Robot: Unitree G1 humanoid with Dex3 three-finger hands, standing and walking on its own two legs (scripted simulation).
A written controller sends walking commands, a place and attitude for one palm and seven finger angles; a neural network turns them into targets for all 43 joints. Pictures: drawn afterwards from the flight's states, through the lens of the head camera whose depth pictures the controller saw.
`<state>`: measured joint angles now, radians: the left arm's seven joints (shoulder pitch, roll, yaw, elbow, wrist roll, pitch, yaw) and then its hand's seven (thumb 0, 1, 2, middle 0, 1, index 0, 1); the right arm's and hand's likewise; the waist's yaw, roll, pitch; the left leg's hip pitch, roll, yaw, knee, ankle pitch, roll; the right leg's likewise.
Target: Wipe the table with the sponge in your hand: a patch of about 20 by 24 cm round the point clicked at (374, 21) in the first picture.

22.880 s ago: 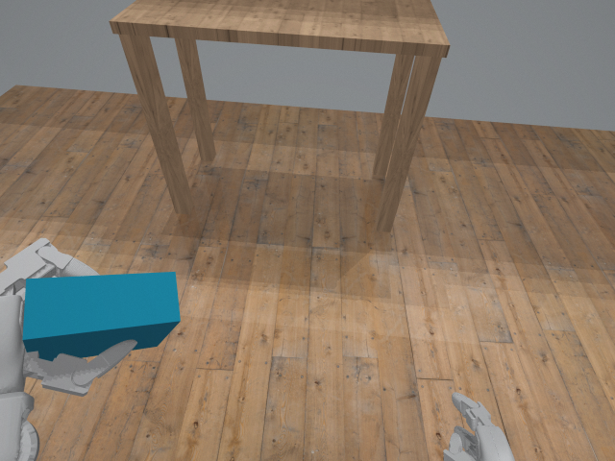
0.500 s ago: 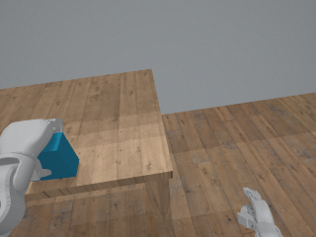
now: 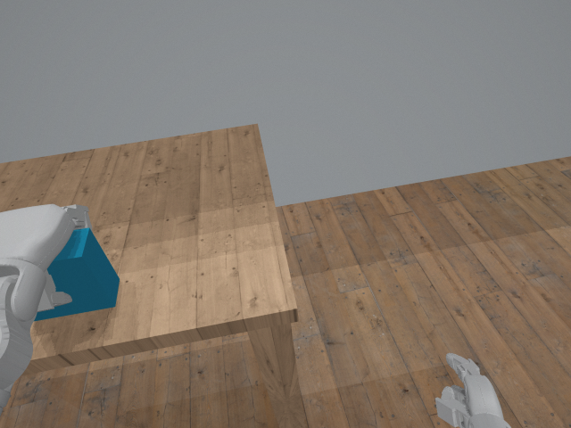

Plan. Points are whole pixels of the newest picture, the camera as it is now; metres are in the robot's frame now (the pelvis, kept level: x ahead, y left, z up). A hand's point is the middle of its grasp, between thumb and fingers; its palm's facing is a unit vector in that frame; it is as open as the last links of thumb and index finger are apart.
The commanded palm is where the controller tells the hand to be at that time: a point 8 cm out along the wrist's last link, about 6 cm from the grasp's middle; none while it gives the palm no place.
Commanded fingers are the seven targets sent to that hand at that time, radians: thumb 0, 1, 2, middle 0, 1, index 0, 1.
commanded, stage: wipe forward along the first lane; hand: left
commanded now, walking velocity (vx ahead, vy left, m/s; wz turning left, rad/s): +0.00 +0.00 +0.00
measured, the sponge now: (65, 284) +0.24 +0.35 +0.10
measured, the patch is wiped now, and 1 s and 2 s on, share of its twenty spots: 0.10 0.15 0.20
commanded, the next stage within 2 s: slide across to the middle lane in 1.46 s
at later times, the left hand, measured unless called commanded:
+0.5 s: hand (64, 229) +0.30 +0.37 +0.14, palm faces -0.06 +0.04 -1.00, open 9.4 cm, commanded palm +0.28 +0.37 +0.18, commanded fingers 0.00 0.10 1.30 -1.20 -1.60 -1.20 -1.60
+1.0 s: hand (69, 207) +0.35 +0.40 +0.14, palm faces -0.13 +0.05 -0.99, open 9.5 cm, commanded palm +0.34 +0.39 +0.17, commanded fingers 0.00 0.10 1.30 -1.20 -1.60 -1.20 -1.60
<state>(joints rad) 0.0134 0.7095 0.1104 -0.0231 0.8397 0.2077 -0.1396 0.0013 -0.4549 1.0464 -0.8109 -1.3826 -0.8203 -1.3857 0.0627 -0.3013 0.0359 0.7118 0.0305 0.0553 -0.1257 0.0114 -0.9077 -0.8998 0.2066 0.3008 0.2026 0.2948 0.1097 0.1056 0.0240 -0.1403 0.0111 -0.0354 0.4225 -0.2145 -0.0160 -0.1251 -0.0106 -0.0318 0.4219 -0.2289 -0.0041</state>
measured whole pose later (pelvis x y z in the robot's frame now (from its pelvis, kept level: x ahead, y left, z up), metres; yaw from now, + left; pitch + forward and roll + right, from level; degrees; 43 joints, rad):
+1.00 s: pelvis +0.01 +0.01 +0.00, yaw +0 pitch +3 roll +0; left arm -0.47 0.78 0.12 0.61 0.96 -0.03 -0.15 0.01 -0.53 1.14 -0.83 -1.34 -0.83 -1.41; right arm 0.18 -0.31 0.00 0.72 0.04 0.09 -0.09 0.01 -0.91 -0.90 0.21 0.30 0.20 0.29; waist 0.05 0.07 -0.01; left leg -0.30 0.00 -0.03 0.49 -0.24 0.00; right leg -0.28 -0.02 -0.02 0.47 -0.24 0.01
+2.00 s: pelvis +0.02 +0.02 +0.00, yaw +0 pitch +5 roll -1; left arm -0.66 0.76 0.00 0.74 0.99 -0.03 -0.08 0.00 -0.52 1.15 -0.80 -1.37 -0.81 -1.45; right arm 0.21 -0.29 -0.01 0.72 0.06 0.12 -0.07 0.01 -0.91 -0.90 0.21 0.30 0.20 0.29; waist 0.04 0.05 -0.03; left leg -0.33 -0.01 -0.03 0.49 -0.26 0.02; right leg -0.29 -0.03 -0.02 0.45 -0.25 0.02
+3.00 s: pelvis +0.04 +0.01 +0.00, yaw -1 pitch +1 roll +0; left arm -0.26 0.61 -0.01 0.18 0.92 0.30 -0.10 0.00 -0.47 1.12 -0.75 -1.41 -0.77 -1.48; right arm 0.09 -0.30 0.02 0.67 0.05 0.14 -0.05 0.01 -0.91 -0.90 0.21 0.30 0.20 0.29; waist 0.06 0.09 -0.04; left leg -0.18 0.00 -0.01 0.43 -0.27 -0.01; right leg -0.18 -0.02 0.00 0.44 -0.28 0.01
